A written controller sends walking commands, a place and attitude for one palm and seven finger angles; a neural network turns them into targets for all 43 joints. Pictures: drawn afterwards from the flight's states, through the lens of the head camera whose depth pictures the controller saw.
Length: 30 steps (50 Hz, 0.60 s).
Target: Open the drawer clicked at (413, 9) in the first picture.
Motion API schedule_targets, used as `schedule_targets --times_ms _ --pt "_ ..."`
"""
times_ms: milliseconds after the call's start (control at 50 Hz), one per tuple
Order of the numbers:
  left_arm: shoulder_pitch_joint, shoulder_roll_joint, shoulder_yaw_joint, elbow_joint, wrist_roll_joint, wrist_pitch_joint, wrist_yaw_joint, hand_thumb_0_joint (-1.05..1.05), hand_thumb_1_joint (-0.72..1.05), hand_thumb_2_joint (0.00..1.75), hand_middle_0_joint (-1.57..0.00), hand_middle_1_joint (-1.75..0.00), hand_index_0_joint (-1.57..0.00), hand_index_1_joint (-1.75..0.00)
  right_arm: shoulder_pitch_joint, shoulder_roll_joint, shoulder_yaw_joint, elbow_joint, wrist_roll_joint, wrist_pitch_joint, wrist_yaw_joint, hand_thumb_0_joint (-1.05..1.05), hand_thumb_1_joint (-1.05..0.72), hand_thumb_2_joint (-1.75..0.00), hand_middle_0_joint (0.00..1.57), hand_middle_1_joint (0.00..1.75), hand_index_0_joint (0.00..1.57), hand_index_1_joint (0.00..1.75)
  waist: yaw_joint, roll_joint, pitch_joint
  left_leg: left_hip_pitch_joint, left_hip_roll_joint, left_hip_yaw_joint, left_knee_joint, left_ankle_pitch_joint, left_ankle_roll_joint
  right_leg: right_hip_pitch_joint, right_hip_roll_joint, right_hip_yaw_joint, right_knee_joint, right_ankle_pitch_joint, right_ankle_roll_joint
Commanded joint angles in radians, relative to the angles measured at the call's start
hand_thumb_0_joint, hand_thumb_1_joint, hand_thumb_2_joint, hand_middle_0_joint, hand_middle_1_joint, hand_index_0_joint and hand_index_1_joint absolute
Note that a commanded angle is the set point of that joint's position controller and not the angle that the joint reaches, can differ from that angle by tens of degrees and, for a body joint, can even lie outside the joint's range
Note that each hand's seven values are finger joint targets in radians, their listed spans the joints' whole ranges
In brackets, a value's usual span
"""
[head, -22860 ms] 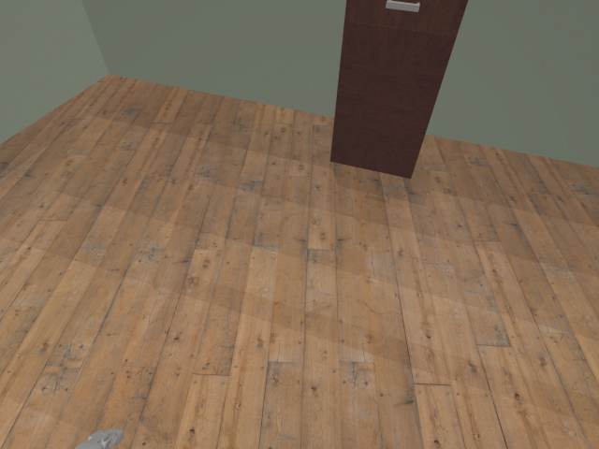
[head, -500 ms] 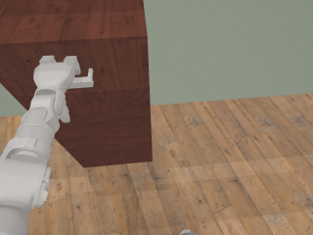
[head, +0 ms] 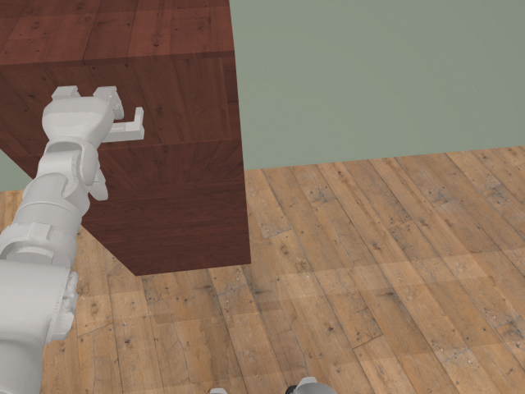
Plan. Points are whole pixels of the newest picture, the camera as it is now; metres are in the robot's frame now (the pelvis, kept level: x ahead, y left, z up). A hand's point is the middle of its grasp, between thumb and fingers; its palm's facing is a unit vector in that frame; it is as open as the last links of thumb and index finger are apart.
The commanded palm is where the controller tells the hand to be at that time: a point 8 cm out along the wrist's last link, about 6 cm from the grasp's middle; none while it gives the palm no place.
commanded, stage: lift the fingers back up to retry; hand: left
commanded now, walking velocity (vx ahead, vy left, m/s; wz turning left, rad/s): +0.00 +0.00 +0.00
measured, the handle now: (106, 124) +0.53 +0.25 +0.07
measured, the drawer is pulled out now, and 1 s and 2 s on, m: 0.00 0.00 0.00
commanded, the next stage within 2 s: re-aim the fingers above the handle in 0.70 s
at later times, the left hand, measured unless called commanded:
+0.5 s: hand (89, 128) +0.49 +0.25 +0.11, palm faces +0.01 -0.02 -1.00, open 13.5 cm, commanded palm +0.47 +0.26 +0.18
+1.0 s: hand (77, 125) +0.48 +0.26 +0.13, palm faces +0.01 +0.00 -1.00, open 13.8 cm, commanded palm +0.46 +0.26 +0.18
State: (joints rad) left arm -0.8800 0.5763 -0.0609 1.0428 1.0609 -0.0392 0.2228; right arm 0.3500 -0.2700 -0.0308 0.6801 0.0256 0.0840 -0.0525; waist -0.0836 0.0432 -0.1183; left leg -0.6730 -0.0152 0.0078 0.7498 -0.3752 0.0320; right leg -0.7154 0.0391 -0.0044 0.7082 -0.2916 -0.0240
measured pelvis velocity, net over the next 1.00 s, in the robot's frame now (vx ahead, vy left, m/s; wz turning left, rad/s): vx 0.02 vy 0.01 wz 0.00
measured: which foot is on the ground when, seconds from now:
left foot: down 0.00-1.00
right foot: down 0.00-1.00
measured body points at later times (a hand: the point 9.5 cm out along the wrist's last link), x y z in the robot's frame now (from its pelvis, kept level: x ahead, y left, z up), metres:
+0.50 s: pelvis +0.02 +0.01 +0.01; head +0.09 -0.01 +0.46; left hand +0.48 +0.25 +0.16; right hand +0.07 -0.26 -0.12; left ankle -0.02 +0.10 -0.71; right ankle +0.02 -0.11 -0.71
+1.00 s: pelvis +0.02 +0.01 +0.02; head +0.08 -0.01 +0.46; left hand +0.47 +0.26 +0.18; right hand +0.11 -0.26 -0.11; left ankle -0.02 +0.10 -0.71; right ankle +0.02 -0.11 -0.71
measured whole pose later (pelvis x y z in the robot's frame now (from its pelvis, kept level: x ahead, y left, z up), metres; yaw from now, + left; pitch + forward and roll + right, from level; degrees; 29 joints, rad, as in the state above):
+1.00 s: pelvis +0.02 +0.01 +0.02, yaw +0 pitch +12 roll -1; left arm -0.77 0.56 -0.03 0.83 1.03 -0.09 0.10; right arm 0.28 -0.27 -0.04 0.66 0.02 0.11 -0.05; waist -0.04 0.05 -0.09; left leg -0.47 -0.03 0.01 0.61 -0.35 0.04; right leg -0.51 0.03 0.00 0.58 -0.27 -0.02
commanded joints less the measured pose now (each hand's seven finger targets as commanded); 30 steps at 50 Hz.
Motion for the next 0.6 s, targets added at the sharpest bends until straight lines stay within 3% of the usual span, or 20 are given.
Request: schedule_targets --times_ms 0,40,60,160,220,260,340,380,420,480,520,580 --pt "-0.398 0.201 0.046 -0.159 -0.01 -0.014 -0.012 0.0 -0.5 0.3 -0.3 -1.2 -0.3 -1.2 0.113 -0.15 -0.055 -0.064 0.002 -0.027 -0.012 0.0 -0.9 -0.9 0.2 0.3 0.2 0.3 -0.037 -0.008 -0.351 0.174 -0.01 -0.001 -0.087 0.229 0.02 0.236 0.0 0.017 -0.099 0.174 0.0" --pt "-0.417 0.238 0.073 -0.174 -0.013 -0.021 -0.01 0.0 -0.5 0.3 -0.3 -1.2 -0.3 -1.2 0.109 -0.151 -0.054 -0.062 0.001 -0.028 -0.016 0.0 -0.9 -0.9 0.2 0.3 0.2 0.3 -0.032 -0.003 -0.366 0.183 -0.009 -0.005 -0.094 0.241 0.02 0.252 0.0 0.018 -0.101 0.183 0.001" --pt "-0.436 0.221 0.059 -0.206 -0.017 -0.028 -0.011 0.0 -0.5 0.3 -0.3 -1.2 -0.3 -1.2 0.107 -0.148 -0.053 -0.067 0.001 -0.03 -0.016 0.0 -0.9 -0.9 0.2 0.3 0.2 0.3 -0.03 0.005 -0.383 0.199 -0.011 -0.008 -0.097 0.249 0.02 0.264 0.0 0.019 -0.102 0.189 0.001" --pt "-0.442 0.272 0.109 -0.271 -0.019 -0.055 -0.007 0.0 -0.5 0.3 -0.3 -1.2 -0.3 -1.2 0.095 -0.145 -0.057 -0.066 -0.002 -0.032 -0.021 0.0 -0.9 -0.9 0.2 0.3 0.2 0.3 -0.018 0.021 -0.395 0.243 -0.01 -0.01 -0.11 0.311 0.019 0.302 0.002 0.016 -0.113 0.237 -0.002" --pt "-0.445 0.32 0.156 -0.327 -0.018 -0.068 0.005 0.0 -0.5 0.3 -0.3 -1.2 -0.3 -1.2 0.081 -0.147 -0.057 -0.068 -0.005 -0.031 -0.019 0.0 -0.9 -0.9 0.2 0.3 0.2 0.3 0.004 0.036 -0.427 0.269 -0.01 -0.011 -0.116 0.384 0.015 0.346 0.003 0.015 -0.111 0.289 -0.008" --pt "-0.455 0.27 0.117 -0.342 -0.017 -0.064 0.011 0.0 -0.5 0.3 -0.3 -1.2 -0.3 -1.2 0.077 -0.14 -0.059 -0.068 -0.002 -0.033 -0.017 0.0 -0.9 -0.9 0.2 0.3 0.2 0.3 -0.007 0.056 -0.409 0.304 -0.008 -0.015 -0.121 0.406 0.012 0.319 0.006 0.006 -0.115 0.286 -0.007" --pt "-0.469 0.319 0.162 -0.386 -0.026 -0.053 0.02 0.0 -0.5 0.3 -0.3 -1.2 -0.3 -1.2 0.067 -0.143 -0.062 -0.064 -0.003 -0.032 -0.013 0.0 -0.9 -0.9 0.2 0.3 0.2 0.3 0.004 0.063 -0.442 0.352 -0.004 -0.019 -0.128 0.493 0.005 0.354 0.007 0.001 -0.117 0.335 -0.007" --pt "-0.47 0.343 0.188 -0.434 -0.033 -0.052 0.019 0.0 -0.5 0.3 -0.3 -1.2 -0.3 -1.2 0.059 -0.143 -0.063 -0.066 -0.004 -0.033 -0.011 0.0 -0.9 -0.9 0.2 0.3 0.2 0.3 0.022 0.078 -0.479 0.379 -0.003 -0.019 -0.132 0.547 0.002 0.389 0.006 -0.001 -0.116 0.372 -0.008" --pt "-0.471 0.317 0.168 -0.476 -0.042 -0.046 0.011 0.0 -0.5 0.3 -0.3 -1.2 -0.3 -1.2 0.045 -0.142 -0.065 -0.072 -0.004 -0.028 -0.007 0.0 -0.9 -0.9 0.2 0.3 0.2 0.3 0.023 0.1 -0.498 0.419 -0.001 -0.021 -0.132 0.627 -0.005 0.401 0.006 -0.001 -0.123 0.402 -0.009" --pt "-0.43 0.332 0.186 -0.459 -0.044 -0.017 0.002 0.0 -0.5 0.3 -0.3 -1.2 -0.3 -1.2 0.029 -0.14 -0.063 -0.063 0.0 -0.025 -0.003 0.0 -0.9 -0.9 0.2 0.3 0.2 0.3 0.031 0.068 -0.458 0.427 0.004 -0.022 -0.141 0.662 -0.009 0.41 0.006 -0.009 -0.129 0.415 -0.005" --pt "-0.412 0.296 0.156 -0.432 -0.051 0.006 -0.019 0.0 -0.5 0.3 -0.3 -1.2 -0.3 -1.2 0.019 -0.143 -0.061 -0.065 0.004 -0.019 -0.001 0.0 -0.9 -0.9 0.2 0.3 0.2 0.3 0.025 0.046 -0.43 0.42 0.005 -0.017 -0.151 0.66 -0.008 0.421 0.004 -0.01 -0.142 0.423 -0.006" --pt "-0.342 0.195 0.07 -0.344 -0.054 0.045 -0.062 0.0 -0.5 0.3 -0.3 -1.2 -0.3 -1.2 -0.001 -0.145 -0.054 -0.067 0.014 -0.01 0.006 0.0 -0.9 -0.9 0.2 0.3 0.2 0.3 0.021 0.006 -0.315 0.395 0.007 -0.019 -0.176 0.586 -0.009 0.369 0.004 -0.021 -0.158 0.362 -0.006"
